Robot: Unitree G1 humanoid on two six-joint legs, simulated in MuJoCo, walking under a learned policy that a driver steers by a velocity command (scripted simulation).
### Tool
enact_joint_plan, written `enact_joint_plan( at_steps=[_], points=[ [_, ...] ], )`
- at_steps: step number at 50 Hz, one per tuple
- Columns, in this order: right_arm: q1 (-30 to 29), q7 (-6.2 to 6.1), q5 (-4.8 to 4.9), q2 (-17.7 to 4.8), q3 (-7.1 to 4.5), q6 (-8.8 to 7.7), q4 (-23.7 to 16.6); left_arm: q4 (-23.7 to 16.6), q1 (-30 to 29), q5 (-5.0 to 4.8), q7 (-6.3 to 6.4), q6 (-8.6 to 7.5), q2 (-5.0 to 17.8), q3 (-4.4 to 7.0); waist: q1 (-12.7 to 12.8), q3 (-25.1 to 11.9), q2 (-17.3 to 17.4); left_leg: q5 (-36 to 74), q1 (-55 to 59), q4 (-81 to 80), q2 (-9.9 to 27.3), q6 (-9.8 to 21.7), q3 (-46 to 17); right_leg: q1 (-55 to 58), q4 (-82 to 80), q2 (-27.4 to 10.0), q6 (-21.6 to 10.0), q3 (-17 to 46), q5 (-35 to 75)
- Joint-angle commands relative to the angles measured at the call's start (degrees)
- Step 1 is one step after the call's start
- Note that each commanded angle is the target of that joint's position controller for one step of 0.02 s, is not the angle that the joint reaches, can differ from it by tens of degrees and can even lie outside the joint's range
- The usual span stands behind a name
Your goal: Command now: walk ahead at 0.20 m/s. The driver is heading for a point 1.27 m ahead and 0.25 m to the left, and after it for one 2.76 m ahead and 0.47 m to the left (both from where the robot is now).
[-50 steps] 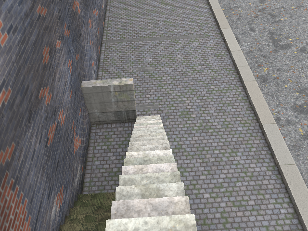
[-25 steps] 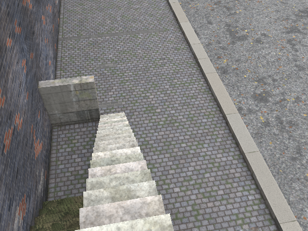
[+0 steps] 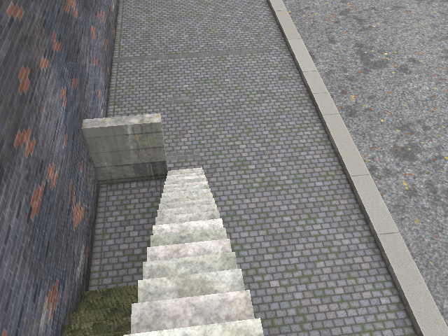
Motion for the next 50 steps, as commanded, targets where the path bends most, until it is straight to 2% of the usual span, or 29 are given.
enact_joint_plan(
  at_steps=[1,6,7,10,11,12,13,15,17,19,21,23,25,27,28,29,30,31,32,33,34,36,37,39,40,43,45,47,50],
  points=[
    [-0.04,-0.07,0.18,-5.97,-1.23,-0.54,-2.91,-3.5,-2.21,-0.18,0.08,-0.09,6.49,1.67,-1.18,3.93,-1.96,-8.39,-2.28,-2.06,3.8,2.47,-4.93,-6.2,-4.41,-5.74,-3.38,7.69,-12.43],
    [0.99,-0.61,0.42,-6.93,-1.78,-1.27,-4.3,-4.99,-1.79,0.26,0.82,-0.96,5.96,1.76,-1.1,5.15,1.05,-3.01,-2.3,0.04,5.58,4.19,-8.7,-8.55,4.17,-2.44,-3.01,3.55,-6.36],
    [2.07,-0.32,-0.15,-7.89,-2.24,-1.15,-4.52,-5.05,-1.35,0.03,0.58,-1.58,6.19,1.92,-1.31,4.62,0.91,-0.15,-1.01,0.72,6.43,4.31,-10.09,-9.19,6.0,-1.77,-3.2,2.88,-5.92],
    [4.87,-0.74,0.29,-9.59,-3.45,-0.97,-4.63,-5.38,-1.65,0.16,0.2,-3.24,5.55,1.94,-1.96,4.42,3.1,9.58,2.95,2.3,9.15,5.78,-13.82,-12.92,10.92,-0.56,-2.11,0.24,-4.04],
    [4.71,-0.73,0.45,-9.8,-3.73,-0.92,-4.99,-5.63,-1.89,0.21,0.14,-3.54,5.5,1.95,-1.92,4.64,3.23,12.49,2.75,3.12,9.32,6.1,-13.85,-12.94,11.6,-0.42,-1.89,-0.42,-2.88],
    [3.08,-0.97,0.25,-9.4,-3.75,-0.84,-5.9,-6.03,-2.47,0.01,0.32,-3.68,5.14,1.82,-1.67,2.57,3.23,14.76,3.18,3.93,8.82,5.92,-12.95,-10.89,11.05,-0.42,-1.67,-0.92,-2.36],
    [2.08,-1.41,0.87,-9.04,-3.74,-0.77,-6.36,-6.04,-2.09,0.2,0.69,-3.33,5.42,1.92,-1.23,2.95,3.13,17.18,1.94,5.24,7.82,5.91,-11.3,-9.08,10.67,-0.48,-1.38,-0.99,-0.42],
    [2.32,-2.38,0.84,-8.18,-3.53,-0.65,-6.89,-5.73,-0.81,-0.01,1.13,-2.83,6.46,2.31,-1.1,2.39,-0.3,21.31,-0.48,9.51,4.95,4.34,-7.5,-4.83,10.56,-2.01,-2.42,1.8,8.09],
    [2.19,-3.16,0.6,-7.59,-3.23,-1.17,-7.42,-5.41,2.24,-0.35,2.18,-2.21,8.54,3.12,-0.33,0.11,-3.3,20.23,-5.72,13.2,3.19,2.38,-4.64,3.02,11.04,-5.66,-4.79,7.14,20.75],
    [1.07,-3.19,0.78,-7.47,-3.03,-1.63,-8.21,-5.6,3.07,-0.31,2.62,-1.17,9.39,3.65,0.38,-0.41,-4.85,15.99,-10.79,15.06,2.18,0.95,-3.06,7.91,10.76,-8.29,-7.05,10.33,28.03],
    [-0.04,-2.98,0.65,-6.53,-2.54,-2.21,-9.45,-6.44,1.66,-0.73,2.77,-0.65,9.67,3.93,0.06,-0.06,-5.41,11.86,-11.35,14.13,2.13,-0.08,-1.7,7.9,9.27,-9.53,-7.28,11.75,28.9],
    [1.55,-2.84,0.21,-6.59,-2.37,-2.43,-9.35,-7.39,-1.27,-0.71,2.76,-0.57,9.23,3.96,-1.5,0.84,-3.18,16.64,-5.65,9.97,2.72,-0.14,-2.16,3.5,11.07,-6.79,-5.64,8.12,27.26],
    [3.15,-2.96,0.4,-7.57,-2.58,-2.11,-9.01,-8.12,-1.96,-0.79,2.86,-0.82,8.28,3.88,-1.9,-0.52,0.19,29.3,2.49,9.43,4.17,0.75,-4.28,-1.53,14.43,-3.93,-3.8,4.38,22.17],
    [5.73,-2.66,0.96,-8.03,-2.73,-1.46,-8.54,-9.32,-3.08,-0.83,2.99,-1.49,7.07,3.57,-3.24,-2.16,3.54,43.67,11.35,10.44,7.44,2.85,-7.47,-9.77,18.63,-1.32,-2.41,0.72,9.63],
    [6.57,-2.14,0.65,-8.39,-2.87,-0.98,-8.73,-10.05,-4.23,-1.15,2.46,-2.24,6.59,3.3,-3.92,-1.79,3.94,49.62,13.38,10.1,9.56,3.73,-9.38,-13.08,19.21,-0.55,-2.01,-0.65,1.45],
    [4.85,-1.84,0.66,-8.97,-3.07,-0.59,-9.05,-10.87,-5.11,-1.1,1.94,-2.77,5.53,2.91,-3.16,-0.03,5.52,52.58,12.68,9.29,10.94,4.72,-10.16,-14.79,17.15,-0.15,-1.52,-2.08,-7.1],
    [2.12,-1.8,0.64,-9.13,-3.1,-0.1,-9.99,-11.6,-5.48,-0.68,1.75,-3.21,4.53,2.43,-2.02,1.48,6.06,51.5,10.49,8.94,10.56,5.07,-9.57,-13.07,12.03,-0.16,-1.12,-2.92,-11.22],
    [-0.24,-2.27,1.19,-9.36,-3.2,0.05,-10.36,-11.57,-4.73,0.0,1.96,-3.12,4.16,2.24,-0.81,2.38,5.91,47.55,7.71,9.67,8.5,5.11,-7.91,-8.81,7.32,-0.37,-0.57,-3.44,-6.53],
    [0.31,-2.6,1.27,-9.47,-3.27,-0.17,-10.46,-11.18,-3.62,0.49,2.15,-3.23,5.32,2.46,-1.05,0.99,3.95,44.75,6.07,11.17,6.3,4.58,-7.01,-3.14,7.43,-0.6,-0.82,-2.08,3.16],
    [1.0,-2.75,1.21,-8.88,-3.16,-0.55,-10.77,-11.13,-2.29,0.45,2.43,-2.91,7.18,3.0,-1.35,-1.27,1.45,42.14,2.22,12.84,5.34,3.97,-6.27,3.54,10.39,-2.0,-1.47,-0.16,13.41],
    [0.62,-2.86,1.05,-7.82,-2.76,-0.93,-11.4,-10.71,-0.61,-0.18,2.73,-2.32,8.85,3.6,-0.74,-2.96,-1.92,35.39,-2.02,13.64,4.22,2.83,-5.22,7.7,12.77,-3.94,-3.03,2.86,22.02],
    [-2.68,-2.96,1.1,-7.84,-2.77,-1.65,-12.58,-10.51,1.28,-0.14,2.74,-1.19,8.86,3.62,1.11,-2.42,-4.47,21.01,-8.84,14.99,2.42,0.68,-3.11,11.86,11.91,-8.47,-5.43,6.82,35.58],
    [-3.34,-2.88,1.13,-6.89,-2.4,-1.85,-13.3,-11.0,0.05,-0.2,2.7,-0.79,9.09,3.6,0.6,-1.78,-5.42,16.76,-9.33,14.33,2.3,-0.13,-2.1,11.34,11.45,-9.76,-5.92,7.37,39.55],
    [-2.36,-2.14,0.86,-5.43,-1.72,-2.0,-13.98,-12.11,-3.8,-0.52,2.86,-0.47,9.12,3.62,-1.62,-1.31,-5.0,17.2,-5.35,9.25,2.66,-0.84,-1.85,8.11,11.71,-8.06,-5.18,5.48,36.09],
    [-1.37,-1.61,0.35,-5.8,-1.72,-1.94,-13.96,-12.28,-4.96,-0.84,2.68,-0.67,8.9,3.58,-2.24,-1.01,-4.32,20.93,-2.7,6.79,2.89,-1.12,-2.66,6.56,12.46,-6.1,-4.67,4.29,30.9],
    [-0.1,-1.49,0.45,-6.69,-1.73,-1.28,-13.72,-13.15,-4.93,-0.93,2.5,-1.46,6.67,3.0,-1.56,-1.46,1.09,40.44,6.17,8.2,5.45,-0.07,-5.12,-1.4,14.41,-2.66,-3.24,1.11,16.82],
    [-0.48,-1.57,0.62,-7.07,-1.78,-0.82,-13.85,-13.75,-5.36,-0.76,2.2,-2.2,5.68,2.5,-1.39,-1.0,3.06,45.06,7.89,8.43,6.33,0.9,-5.9,-3.5,11.94,-1.82,-2.23,-0.26,9.18],
    [-0.93,-1.65,0.81,-7.49,-1.9,-0.57,-14.08,-14.25,-5.81,-0.39,2.0,-2.54,5.7,2.3,-1.38,-0.45,2.99,44.4,6.77,8.41,5.99,1.31,-5.93,-1.35,9.65,-1.8,-1.66,-0.55,9.4],
    [-0.86,-1.74,1.07,-7.3,-1.85,-0.94,-14.53,-14.56,-5.16,-0.27,2.17,-2.23,6.69,2.52,-1.46,-1.93,1.02,39.55,2.97,8.53,5.11,0.96,-5.88,4.69,11.46,-2.99,-2.12,0.68,17.77]
  ],
)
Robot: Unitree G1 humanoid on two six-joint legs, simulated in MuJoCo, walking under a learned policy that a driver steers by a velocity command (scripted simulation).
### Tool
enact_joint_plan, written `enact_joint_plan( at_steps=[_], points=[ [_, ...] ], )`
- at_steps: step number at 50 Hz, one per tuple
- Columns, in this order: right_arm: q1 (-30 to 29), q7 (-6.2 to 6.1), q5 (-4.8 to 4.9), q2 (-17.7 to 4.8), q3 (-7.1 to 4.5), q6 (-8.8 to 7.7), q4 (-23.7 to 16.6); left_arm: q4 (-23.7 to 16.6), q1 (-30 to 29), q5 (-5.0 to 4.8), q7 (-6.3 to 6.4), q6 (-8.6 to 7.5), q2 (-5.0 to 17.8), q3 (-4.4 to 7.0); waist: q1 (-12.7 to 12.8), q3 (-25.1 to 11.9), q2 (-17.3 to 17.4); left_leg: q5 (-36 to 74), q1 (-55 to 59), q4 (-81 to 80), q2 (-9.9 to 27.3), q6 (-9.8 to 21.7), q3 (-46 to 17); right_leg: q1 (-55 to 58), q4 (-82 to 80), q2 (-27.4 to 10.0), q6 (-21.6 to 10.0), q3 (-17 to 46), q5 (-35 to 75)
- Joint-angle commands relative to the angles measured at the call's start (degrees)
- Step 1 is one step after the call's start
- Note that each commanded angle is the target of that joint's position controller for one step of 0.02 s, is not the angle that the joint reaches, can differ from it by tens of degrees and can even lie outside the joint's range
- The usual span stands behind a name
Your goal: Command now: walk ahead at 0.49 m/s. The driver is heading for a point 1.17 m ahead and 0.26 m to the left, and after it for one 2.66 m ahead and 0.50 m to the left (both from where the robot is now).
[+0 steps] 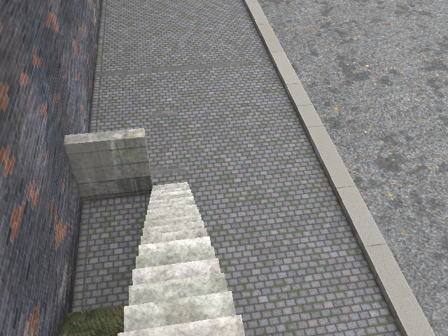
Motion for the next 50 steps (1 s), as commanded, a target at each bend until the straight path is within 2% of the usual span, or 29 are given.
enact_joint_plan(
  at_steps=[1,5,11,19,25,30,32,36,42,43,50],
  points=[
    [-1.09,-0.18,0.23,-6.74,-1.65,-0.91,-3.9,-4.18,-1.52,0.06,0.23,-0.49,5.63,1.28,-0.25,-1.06,0.59,49.6,-2.18,-2.2,5.55,-0.13,-5.31,2.84,-0.16,-2.41,-2.78,1.88,33.53],
    [-2.31,0.09,0.26,-6.33,-1.37,-1.12,-4.75,-4.69,-2.19,-0.18,0.34,-0.01,5.68,1.4,0.07,-0.46,-0.15,46.55,-3.25,-2.66,5.08,-0.72,-5.24,2.31,0.25,-2.94,-3.21,2.47,35.21],
    [-2.21,0.21,0.42,-6.66,-1.45,-0.87,-5.29,-5.47,-3.4,-0.22,0.24,-0.56,5.0,1.08,-0.1,-0.31,0.65,48.16,-1.19,-2.95,5.57,-0.21,-6.34,0.19,-0.72,-2.3,-2.47,2.16,30.95],
    [-4.1,0.35,0.5,-6.03,-1.13,-0.82,-6.65,-6.26,-3.97,-0.51,0.21,-0.46,4.9,0.96,0.04,0.28,-0.46,40.98,-2.97,-3.44,5.02,-0.36,-6.71,0.31,-2.36,-3.0,-2.4,3.4,32.77],
    [-5.76,1.05,0.58,-5.61,-1.01,-1.36,-7.53,-7.14,-5.06,-0.46,-0.43,-0.67,4.67,0.81,0.15,-0.1,-0.09,35.44,-3.47,-4.65,4.94,-0.36,-7.12,-0.54,-3.74,-3.03,-2.05,3.72,29.62],
    [-7.77,1.34,0.56,-5.34,-0.98,-1.04,-8.19,-8.38,-6.56,-0.21,-0.93,-0.2,4.26,0.49,0.05,0.21,-0.27,31.25,-3.87,-5.58,4.85,-0.24,-7.47,-1.56,-4.92,-3.31,-1.48,3.8,26.9],
    [-8.2,1.38,0.43,-4.57,-0.7,-1.11,-8.63,-8.59,-6.77,-0.14,-0.89,-0.37,4.37,0.41,-0.03,0.44,-0.72,28.8,-4.27,-5.85,4.99,-0.39,-7.6,-1.98,-5.45,-3.55,-1.13,4.05,26.16],
    [-9.18,1.71,0.41,-5.16,-0.89,-0.67,-9.49,-8.86,-7.53,-0.04,-1.76,-0.72,3.64,-0.09,0.2,1.34,-0.15,24.67,-5.5,-7.0,5.0,-0.57,-8.23,-2.83,-6.28,-3.18,-1.26,3.6,22.91],
    [-10.23,2.11,0.51,-4.6,-0.77,-1.16,-10.54,-9.28,-8.54,0.13,-2.07,-1.12,3.42,-0.3,0.24,1.18,0.01,21.25,-6.31,-8.09,5.2,-0.55,-8.74,-2.74,-7.35,-3.46,-0.89,3.86,21.51],
    [-9.57,2.31,0.5,-5.08,-0.96,-1.16,-10.39,-9.28,-8.04,0.37,-2.35,-1.04,3.79,-0.2,0.28,3.43,-0.11,20.43,-7.53,-8.09,4.95,-0.42,-8.79,-3.87,-7.47,-3.24,-1.13,4.0,20.85],
    [-9.62,2.38,0.45,-4.62,-1.12,-1.57,-11.3,-9.91,-7.67,0.32,-2.53,-1.47,3.39,-0.11,0.47,0.85,-0.06,19.9,-6.46,-8.17,5.06,-0.28,-9.08,-3.07,-7.88,-3.42,-1.12,3.81,20.09]
  ],
)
